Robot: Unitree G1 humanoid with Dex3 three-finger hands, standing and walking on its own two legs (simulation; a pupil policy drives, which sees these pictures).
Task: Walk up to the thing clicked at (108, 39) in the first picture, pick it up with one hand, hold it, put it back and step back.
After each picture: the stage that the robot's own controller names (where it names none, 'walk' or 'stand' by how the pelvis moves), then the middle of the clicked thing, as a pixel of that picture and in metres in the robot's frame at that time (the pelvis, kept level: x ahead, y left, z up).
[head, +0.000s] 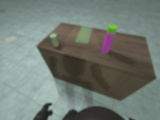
stand; (108, 40) +0.66 -0.10 +0.07
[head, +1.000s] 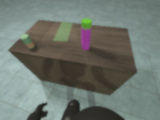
rise first; (86, 36) +0.60 +0.11 +0.10
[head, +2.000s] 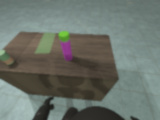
stand; (66, 47) +0.50 +0.23 +0.07
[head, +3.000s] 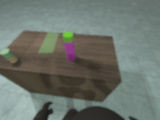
stand; (69, 48) +0.50 +0.21 +0.07
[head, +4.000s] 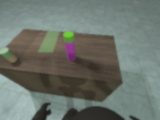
stand; (70, 48) +0.50 +0.20 +0.06
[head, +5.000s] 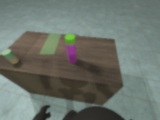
stand; (71, 50) +0.49 +0.19 +0.06
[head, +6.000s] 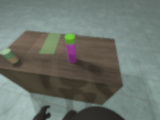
stand; (71, 50) +0.49 +0.19 +0.06
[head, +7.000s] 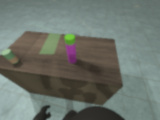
rise first; (71, 50) +0.49 +0.19 +0.06
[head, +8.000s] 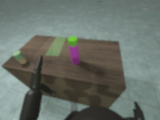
rise first; (74, 51) +0.49 +0.20 +0.07
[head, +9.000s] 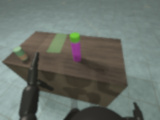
go down; (76, 48) +0.51 +0.19 +0.07
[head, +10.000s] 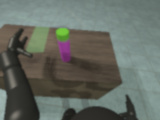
go down; (64, 47) +0.47 +0.19 +0.09
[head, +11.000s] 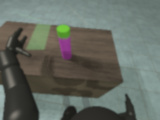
approach; (65, 44) +0.48 +0.19 +0.10
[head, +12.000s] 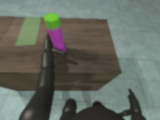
close; (57, 37) +0.49 +0.21 +0.13
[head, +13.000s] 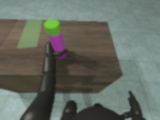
lift; (57, 42) +0.46 +0.20 +0.13
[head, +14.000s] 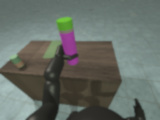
lift; (69, 44) +0.35 +0.14 +0.28
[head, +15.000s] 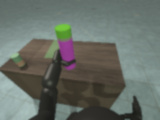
hold; (67, 50) +0.32 +0.16 +0.25
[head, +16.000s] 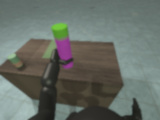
hold; (64, 49) +0.33 +0.17 +0.25
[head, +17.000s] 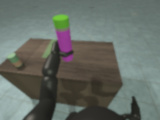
crouch; (64, 41) +0.37 +0.18 +0.27
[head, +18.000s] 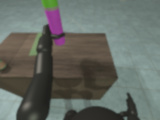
lower; (55, 23) +0.50 +0.21 +0.27
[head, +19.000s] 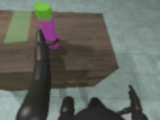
lower; (49, 30) +0.52 +0.22 +0.14
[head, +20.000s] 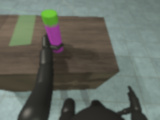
lower; (54, 35) +0.50 +0.20 +0.13
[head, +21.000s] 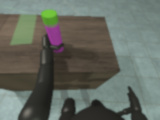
lower; (54, 35) +0.50 +0.20 +0.14
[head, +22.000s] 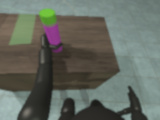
lower; (53, 34) +0.50 +0.21 +0.14
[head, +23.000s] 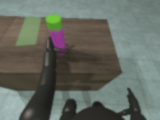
open; (58, 38) +0.48 +0.20 +0.13
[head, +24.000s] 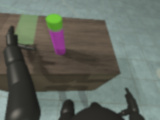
sink last; (57, 38) +0.48 +0.19 +0.12
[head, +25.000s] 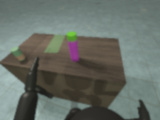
sink last; (73, 48) +0.50 +0.20 +0.11
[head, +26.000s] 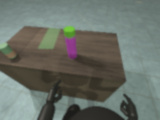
stand; (71, 44) +0.49 +0.20 +0.11
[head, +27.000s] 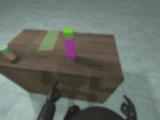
stand; (70, 45) +0.50 +0.20 +0.11
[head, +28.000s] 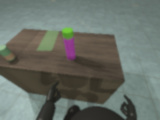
stand; (69, 45) +0.49 +0.20 +0.12
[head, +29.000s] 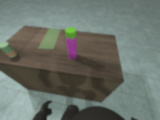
stand; (71, 45) +0.50 +0.19 +0.10
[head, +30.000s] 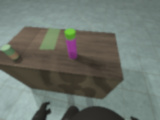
walk; (71, 45) +0.51 +0.19 +0.07
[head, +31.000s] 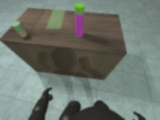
walk; (79, 22) +0.70 +0.17 +0.10
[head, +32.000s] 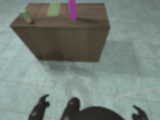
walk; (72, 6) +1.00 +0.30 +0.09
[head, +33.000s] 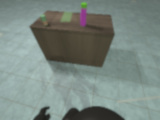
stand; (83, 15) +1.11 +0.20 +0.07
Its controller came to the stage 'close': yes
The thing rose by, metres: 0.21
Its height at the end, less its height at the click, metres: +0.00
